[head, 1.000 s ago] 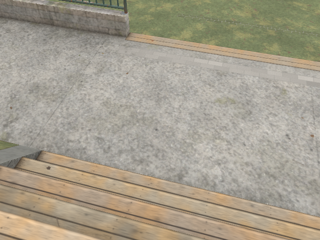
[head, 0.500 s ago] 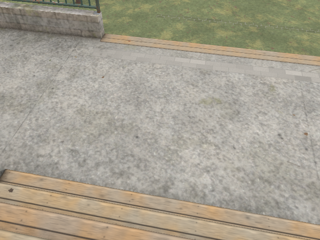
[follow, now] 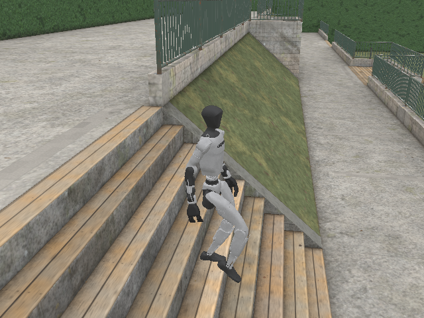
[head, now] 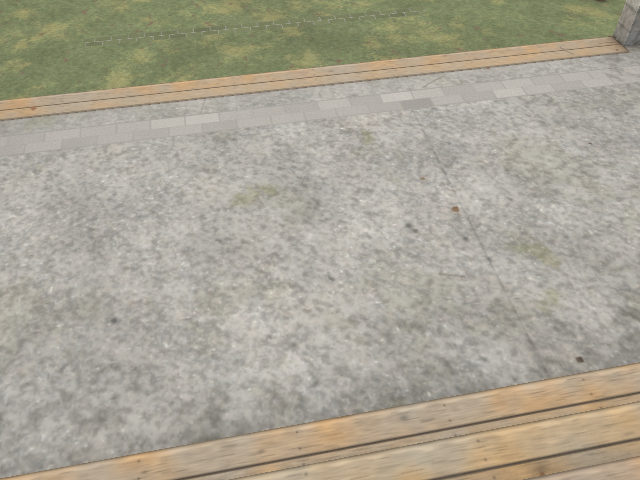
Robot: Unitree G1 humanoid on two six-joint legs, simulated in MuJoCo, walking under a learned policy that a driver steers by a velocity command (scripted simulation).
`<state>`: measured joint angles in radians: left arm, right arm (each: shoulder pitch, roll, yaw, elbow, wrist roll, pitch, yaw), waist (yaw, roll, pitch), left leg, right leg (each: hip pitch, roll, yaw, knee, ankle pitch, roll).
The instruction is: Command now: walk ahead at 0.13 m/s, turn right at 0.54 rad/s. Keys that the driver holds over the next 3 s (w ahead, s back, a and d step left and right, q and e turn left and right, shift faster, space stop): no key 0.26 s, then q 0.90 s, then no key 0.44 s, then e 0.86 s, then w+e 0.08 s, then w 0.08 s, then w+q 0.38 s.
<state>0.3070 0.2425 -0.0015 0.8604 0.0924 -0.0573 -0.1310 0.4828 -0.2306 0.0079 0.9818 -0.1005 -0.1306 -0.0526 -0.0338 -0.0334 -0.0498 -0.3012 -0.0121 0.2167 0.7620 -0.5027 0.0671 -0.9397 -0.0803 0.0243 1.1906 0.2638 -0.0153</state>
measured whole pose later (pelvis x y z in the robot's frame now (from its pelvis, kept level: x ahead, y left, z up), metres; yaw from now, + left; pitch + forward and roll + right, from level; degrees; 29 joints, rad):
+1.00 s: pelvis +0.22 +0.00 -0.20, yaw +14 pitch +4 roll +2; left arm 0.36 0.25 0.10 0.89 0.03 -0.10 0.06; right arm 0.32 -0.21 -0.08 0.81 -0.08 -0.13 0.03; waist 0.01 -0.04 -0.04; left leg -0.41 -0.04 0.07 0.74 -0.37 0.06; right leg -0.56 -0.13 -0.02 1.14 -0.70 0.04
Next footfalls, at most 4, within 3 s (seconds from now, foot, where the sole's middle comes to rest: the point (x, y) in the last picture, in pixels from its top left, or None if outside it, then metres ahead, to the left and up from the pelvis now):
0.28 right None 0.24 -0.18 -0.94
0.90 left None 0.23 0.11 -0.94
1.50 right None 0.47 -0.12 -1.15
1.96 left None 0.25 0.07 -0.94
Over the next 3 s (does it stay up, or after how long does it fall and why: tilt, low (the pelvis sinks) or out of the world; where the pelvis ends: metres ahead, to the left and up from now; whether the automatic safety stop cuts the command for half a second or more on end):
stays up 0.35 -0.10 -0.27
